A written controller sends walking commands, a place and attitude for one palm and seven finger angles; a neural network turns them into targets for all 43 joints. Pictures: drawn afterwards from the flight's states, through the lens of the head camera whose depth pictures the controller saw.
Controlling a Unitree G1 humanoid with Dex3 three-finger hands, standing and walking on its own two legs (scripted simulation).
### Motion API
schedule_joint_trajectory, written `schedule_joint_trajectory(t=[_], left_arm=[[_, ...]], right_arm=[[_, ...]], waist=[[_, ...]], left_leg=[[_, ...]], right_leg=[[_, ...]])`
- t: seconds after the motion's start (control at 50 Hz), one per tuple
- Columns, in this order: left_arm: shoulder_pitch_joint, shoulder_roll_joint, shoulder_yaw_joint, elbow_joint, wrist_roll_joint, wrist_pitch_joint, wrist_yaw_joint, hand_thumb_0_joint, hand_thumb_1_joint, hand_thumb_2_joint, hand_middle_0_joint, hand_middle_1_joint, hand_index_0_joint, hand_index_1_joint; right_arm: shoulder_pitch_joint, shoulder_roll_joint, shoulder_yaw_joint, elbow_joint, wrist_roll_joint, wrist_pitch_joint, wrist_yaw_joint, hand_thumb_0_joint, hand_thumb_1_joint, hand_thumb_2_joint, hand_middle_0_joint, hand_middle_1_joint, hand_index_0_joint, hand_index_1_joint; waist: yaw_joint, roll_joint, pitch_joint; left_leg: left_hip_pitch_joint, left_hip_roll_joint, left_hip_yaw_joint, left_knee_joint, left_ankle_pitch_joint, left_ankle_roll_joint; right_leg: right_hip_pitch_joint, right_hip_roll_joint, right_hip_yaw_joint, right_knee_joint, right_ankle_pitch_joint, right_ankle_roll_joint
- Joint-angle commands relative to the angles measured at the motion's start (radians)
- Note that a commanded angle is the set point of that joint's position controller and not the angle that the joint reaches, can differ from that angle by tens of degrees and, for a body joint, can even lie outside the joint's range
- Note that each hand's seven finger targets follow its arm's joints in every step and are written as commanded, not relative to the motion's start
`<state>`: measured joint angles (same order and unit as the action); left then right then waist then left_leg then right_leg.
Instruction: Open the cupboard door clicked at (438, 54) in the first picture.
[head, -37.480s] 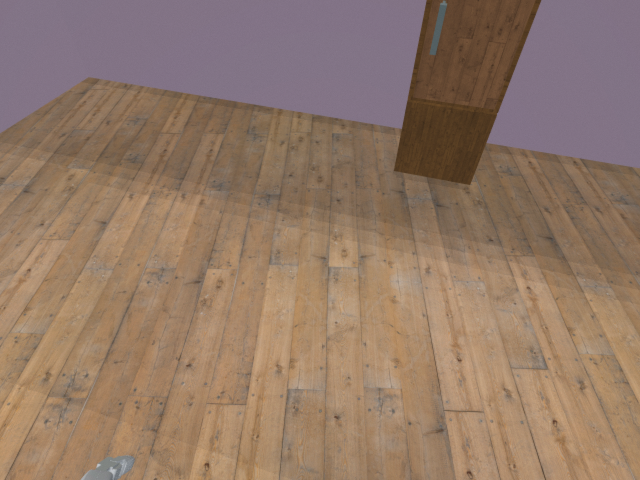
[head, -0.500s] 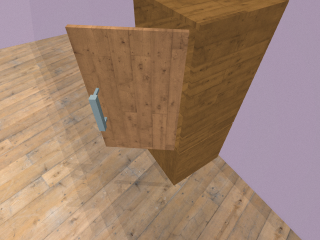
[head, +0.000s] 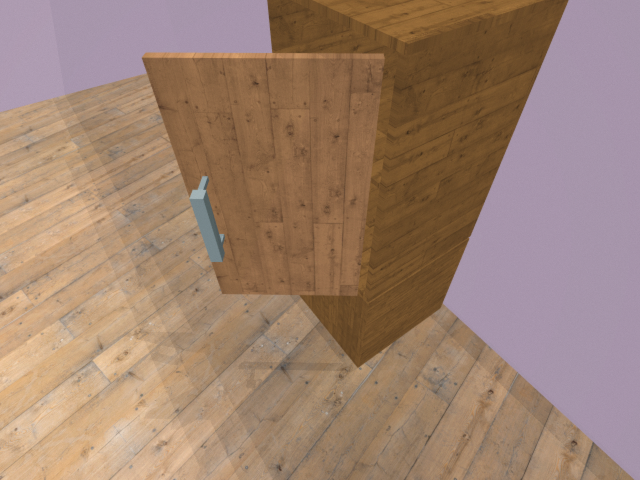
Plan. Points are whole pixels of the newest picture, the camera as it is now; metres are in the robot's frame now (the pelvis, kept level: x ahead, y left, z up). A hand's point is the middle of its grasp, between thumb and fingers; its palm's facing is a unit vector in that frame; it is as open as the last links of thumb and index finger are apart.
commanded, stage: raise the hand with hooked fingers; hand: left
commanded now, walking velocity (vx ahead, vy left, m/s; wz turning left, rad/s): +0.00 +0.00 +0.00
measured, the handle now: (211, 220) +0.57 +0.24 -0.05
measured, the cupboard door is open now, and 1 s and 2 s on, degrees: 53 53 53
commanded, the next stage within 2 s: none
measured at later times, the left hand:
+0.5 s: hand (190, 468) +0.16 +0.18 -0.09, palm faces +0.01 -1.00 +0.05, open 8.6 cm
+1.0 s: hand (143, 427) +0.19 +0.24 -0.04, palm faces +0.13 -0.99 -0.07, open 11.7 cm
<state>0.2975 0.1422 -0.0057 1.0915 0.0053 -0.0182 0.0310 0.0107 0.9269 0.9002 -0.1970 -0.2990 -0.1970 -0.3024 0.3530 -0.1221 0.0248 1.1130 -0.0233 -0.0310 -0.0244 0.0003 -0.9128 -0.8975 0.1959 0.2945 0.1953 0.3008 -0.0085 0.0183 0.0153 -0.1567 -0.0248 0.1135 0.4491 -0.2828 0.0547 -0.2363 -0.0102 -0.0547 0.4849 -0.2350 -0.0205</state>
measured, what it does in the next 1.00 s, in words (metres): lowers itself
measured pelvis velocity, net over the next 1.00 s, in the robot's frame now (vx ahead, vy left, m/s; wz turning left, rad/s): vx -0.03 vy -0.01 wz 0.04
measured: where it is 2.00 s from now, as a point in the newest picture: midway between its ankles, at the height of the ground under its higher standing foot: outside the picture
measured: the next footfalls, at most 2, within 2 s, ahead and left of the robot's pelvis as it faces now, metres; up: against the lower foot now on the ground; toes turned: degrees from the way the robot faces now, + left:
none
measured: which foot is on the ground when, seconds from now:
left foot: down 0.00-1.00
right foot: down 0.00-1.00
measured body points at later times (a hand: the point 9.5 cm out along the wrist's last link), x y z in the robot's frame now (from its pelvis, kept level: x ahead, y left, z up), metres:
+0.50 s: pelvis -0.01 -0.01 -0.08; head +0.04 +0.03 +0.36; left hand +0.15 +0.23 -0.08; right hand +0.24 -0.25 -0.09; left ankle -0.02 +0.08 -0.74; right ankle +0.02 -0.11 -0.74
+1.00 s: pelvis -0.03 -0.01 -0.09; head +0.04 +0.01 +0.35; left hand +0.18 +0.29 -0.04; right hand +0.11 -0.25 -0.18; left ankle -0.02 +0.08 -0.74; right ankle +0.02 -0.11 -0.74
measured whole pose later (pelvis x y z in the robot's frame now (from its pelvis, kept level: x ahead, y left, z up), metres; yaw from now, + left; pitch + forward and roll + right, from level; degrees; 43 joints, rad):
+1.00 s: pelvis -0.03 -0.01 -0.09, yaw +3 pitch +17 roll -3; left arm 0.33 0.29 0.32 0.08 -0.35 -0.40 -0.31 0.01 0.01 0.52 -0.26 -0.88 -0.26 -0.88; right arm 0.32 -0.24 0.00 0.56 0.03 -0.20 -0.04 0.01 -0.91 -0.90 0.20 0.30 0.20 0.30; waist -0.03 0.02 -0.15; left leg -0.92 0.02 0.04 1.17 -0.55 0.05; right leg -0.93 -0.02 -0.14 1.10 -0.46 -0.04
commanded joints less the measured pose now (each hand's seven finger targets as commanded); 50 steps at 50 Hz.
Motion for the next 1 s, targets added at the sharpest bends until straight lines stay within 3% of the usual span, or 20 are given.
schedule_joint_trajectory(t=[0.0, 0.02, 0.04, 0.06, 0.08, 0.1, 0.12, 0.14, 0.2, 0.26, 0.3, 0.36, 0.4, 0.46, 0.6, 0.66, 0.74, 0.8, 0.9, 0.98], left_arm=[[0.058, 0.073, 0.010, -0.018, 0.004, -0.013, 0.005, 0.000, 0.900, 0.900, -0.200, -0.300, -0.200, -0.300], [0.057, 0.072, 0.010, -0.016, 0.004, -0.013, 0.006, 0.000, 0.900, 0.900, -0.200, -0.300, -0.200, -0.300], [0.143, 0.111, 0.007, 0.025, 0.010, -0.014, 0.046, 0.000, 0.900, 0.900, -0.200, -0.300, -0.200, -0.300], [-0.633, 0.364, 0.144, -1.491, -0.192, -0.236, 0.032, 0.000, 0.877, 0.890, -0.202, -0.315, -0.202, -0.315], [-0.247, 0.289, 0.127, -1.252, -0.114, -0.178, 0.068, 0.000, 0.853, 0.880, -0.203, -0.330, -0.203, -0.330], [-0.212, 0.222, 0.089, -1.138, -0.127, -0.131, 0.112, 0.000, 0.830, 0.870, -0.205, -0.345, -0.205, -0.345], [0.086, -0.021, -0.033, -0.907, -0.135, -0.039, 0.109, 0.000, 0.807, 0.860, -0.207, -0.360, -0.207, -0.360], [-0.044, 0.000, -0.030, -1.081, -0.186, -0.066, 0.085, 0.000, 0.783, 0.850, -0.208, -0.375, -0.208, -0.375], [-0.023, 0.060, 0.051, -0.983, -0.162, -0.199, 0.019, 0.000, 0.713, 0.820, -0.213, -0.420, -0.213, -0.420], [0.253, -0.018, 0.099, -0.807, -0.213, -0.383, -0.128, 0.000, 0.643, 0.790, -0.218, -0.465, -0.218, -0.465], [0.412, 0.042, 0.197, -0.784, -0.257, -0.504, -0.261, 0.000, 0.597, 0.770, -0.222, -0.495, -0.222, -0.495], [0.331, 0.148, 0.265, -0.881, -0.259, -0.645, -0.407, 0.000, 0.527, 0.740, -0.227, -0.540, -0.227, -0.540], [0.270, 0.215, 0.311, -1.014, -0.262, -0.623, -0.411, 0.000, 0.480, 0.720, -0.230, -0.570, -0.230, -0.570], [0.132, 0.197, 0.299, -1.272, -0.302, -0.604, -0.368, 0.000, 0.410, 0.690, -0.235, -0.615, -0.235, -0.615], [-0.111, 0.164, 0.162, -1.410, -0.299, -0.654, -0.382, 0.000, 0.247, 0.620, -0.247, -0.720, -0.247, -0.720], [-0.090, 0.218, 0.190, -1.243, -0.293, -0.553, -0.459, 0.000, 0.177, 0.590, -0.252, -0.765, -0.252, -0.765], [0.030, 0.316, 0.345, -1.145, -0.348, -0.340, -0.511, 0.000, 0.083, 0.550, -0.258, -0.825, -0.258, -0.825], [0.072, 0.371, 0.481, -1.192, -0.411, -0.291, -0.450, 0.000, 0.013, 0.520, -0.263, -0.870, -0.263, -0.870], [-0.001, 0.286, 0.424, -1.225, -0.381, -0.431, -0.319, 0.000, -0.103, 0.470, -0.272, -0.945, -0.272, -0.945], [-0.097, 0.259, 0.310, -1.076, -0.326, -0.499, -0.372, 0.000, -0.197, 0.430, -0.278, -1.005, -0.278, -1.005]], right_arm=[[0.048, -0.101, -0.018, -0.022, 0.005, -0.017, -0.011, 0.000, -0.900, -0.900, 0.200, 0.300, 0.200, 0.300], [0.047, -0.104, -0.018, -0.019, 0.006, -0.017, -0.011, 0.000, -0.900, -0.900, 0.200, 0.300, 0.200, 0.300], [-0.084, -0.149, -0.029, -0.093, 0.024, -0.009, 0.000, 0.000, -0.900, -0.900, 0.200, 0.300, 0.200, 0.300], [-0.076, -0.327, -0.054, -0.456, 0.068, -0.162, -0.047, 0.000, -0.900, -0.900, 0.200, 0.300, 0.200, 0.300], [-0.176, -0.241, -0.016, -0.390, 0.064, -0.252, -0.078, 0.000, -0.900, -0.900, 0.200, 0.300, 0.200, 0.300], [-0.151, -0.245, -0.035, -0.326, 0.069, -0.281, -0.075, 0.000, -0.900, -0.900, 0.200, 0.300, 0.200, 0.300], [-0.116, -0.192, -0.040, -0.311, 0.074, -0.280, -0.058, 0.000, -0.900, -0.900, 0.200, 0.300, 0.200, 0.300], [-0.128, -0.237, -0.038, -0.385, 0.086, -0.290, -0.054, 0.000, -0.900, -0.900, 0.200, 0.300, 0.200, 0.300], [-0.132, -0.274, -0.069, -0.468, 0.050, -0.320, -0.045, 0.000, -0.900, -0.900, 0.200, 0.300, 0.200, 0.300], [-0.160, -0.255, -0.102, -0.555, 0.031, -0.325, -0.006, 0.000, -0.900, -0.900, 0.200, 0.300, 0.200, 0.300], [-0.178, -0.258, -0.127, -0.614, 0.031, -0.309, 0.034, 0.000, -0.900, -0.900, 0.200, 0.300, 0.200, 0.300], [-0.227, -0.264, -0.137, -0.693, 0.029, -0.285, 0.064, 0.000, -0.900, -0.900, 0.200, 0.300, 0.200, 0.300], [-0.233, -0.267, -0.138, -0.740, 0.022, -0.257, 0.066, 0.000, -0.900, -0.900, 0.200, 0.300, 0.200, 0.300], [-0.214, -0.251, -0.129, -0.794, 0.024, -0.235, 0.056, 0.000, -0.900, -0.900, 0.200, 0.300, 0.200, 0.300], [-0.154, -0.273, -0.086, -0.712, 0.022, -0.250, 0.000, 0.000, -0.900, -0.900, 0.200, 0.300, 0.200, 0.300], [-0.152, -0.288, -0.085, -0.691, 0.045, -0.260, -0.019, 0.000, -0.900, -0.900, 0.200, 0.300, 0.200, 0.300], [-0.191, -0.286, -0.078, -0.750, 0.075, -0.228, -0.029, 0.000, -0.900, -0.900, 0.200, 0.300, 0.200, 0.300], [-0.217, -0.245, -0.071, -0.782, 0.068, -0.208, -0.032, 0.000, -0.900, -0.900, 0.200, 0.300, 0.200, 0.300], [-0.181, -0.226, -0.070, -0.735, 0.055, -0.225, -0.022, 0.000, -0.900, -0.900, 0.200, 0.300, 0.200, 0.300], [-0.130, -0.278, -0.075, -0.701, 0.057, -0.242, -0.022, 0.000, -0.900, -0.900, 0.200, 0.300, 0.200, 0.300]], waist=[[0.017, -0.035, 0.054], [0.015, -0.025, 0.059], [0.061, -0.137, 0.102], [-0.095, 0.052, -0.418], [0.000, 0.193, -0.364], [-0.022, 0.195, -0.278], [-0.029, 0.105, -0.119], [-0.032, 0.076, -0.022], [-0.062, -0.125, 0.031], [0.036, -0.335, -0.059], [0.105, -0.236, -0.172], [0.104, -0.025, -0.269], [0.123, 0.080, -0.324], [0.079, 0.169, -0.434], [-0.086, 0.092, -0.366], [-0.084, 0.020, -0.371], [0.024, -0.030, -0.487], [0.093, -0.046, -0.556], [0.038, 0.002, -0.379], [-0.041, -0.004, -0.279]], left_leg=[[-0.094, 0.143, -0.161, -0.142, 0.079, 0.003], [-0.091, 0.142, -0.156, -0.141, 0.090, 0.001], [-0.149, 0.161, -0.101, 0.045, 0.130, -0.031], [0.079, 0.029, -0.137, -0.053, 0.190, -0.026], [0.090, 0.053, -0.113, -0.073, 0.266, -0.039], [0.014, 0.059, -0.122, -0.065, 0.189, -0.070], [-0.076, 0.072, -0.150, -0.083, 0.114, -0.071], [-0.140, 0.064, -0.174, -0.065, 0.043, -0.058], [-0.275, 0.030, -0.192, 0.078, -0.049, -0.046], [-0.454, 0.013, -0.156, 0.260, -0.010, -0.057], [-0.494, -0.012, -0.119, 0.354, 0.109, -0.085], [-0.578, -0.016, -0.099, 0.482, 0.212, -0.088], [-0.602, -0.013, -0.091, 0.517, 0.223, -0.083], [-0.557, 0.005, -0.113, 0.559, 0.219, -0.066], [-0.635, 0.042, -0.183, 0.678, 0.044, -0.027], [-0.714, 0.038, -0.186, 0.672, -0.073, -0.022], [-0.727, 0.013, -0.167, 0.596, -0.039, -0.026], [-0.720, 0.010, -0.159, 0.577, 0.051, -0.033], [-0.715, 0.025, -0.159, 0.542, 0.002, -0.040], [-0.759, 0.021, -0.162, 0.558, -0.157, -0.030]], right_leg=[[0.050, -0.087, 0.105, -0.058, 0.095, -0.029], [0.045, -0.088, 0.108, -0.057, 0.100, -0.029], [0.009, -0.138, 0.132, -0.070, 0.355, -0.007], [0.089, -0.027, 0.090, -0.012, 0.216, -0.010], [0.067, 0.008, 0.065, 0.031, 0.088, -0.041], [-0.005, 0.006, 0.030, 0.044, 0.013, -0.032], [-0.083, 0.001, -0.011, 0.041, -0.010, -0.018], [-0.106, -0.005, -0.017, 0.038, -0.017, -0.009], [-0.263, 0.004, -0.039, 0.078, -0.104, -0.009], [-0.372, 0.013, -0.055, 0.240, -0.158, -0.014], [-0.311, 0.009, -0.032, 0.351, 0.015, -0.035], [-0.384, 0.002, -0.010, 0.512, 0.145, -0.041], [-0.408, 0.010, 0.011, 0.565, 0.130, -0.042], [-0.452, 0.016, 0.022, 0.571, 0.107, -0.030], [-0.646, 0.040, 0.029, 0.560, -0.053, -0.023], [-0.628, 0.032, 0.040, 0.521, -0.159, -0.008], [-0.429, 0.012, 0.050, 0.482, -0.146, 0.001], [-0.288, 0.006, 0.066, 0.477, -0.065, 0.000], [-0.437, 0.019, 0.024, 0.474, -0.147, -0.008], [-0.578, 0.009, 0.039, 0.449, -0.313, -0.002]])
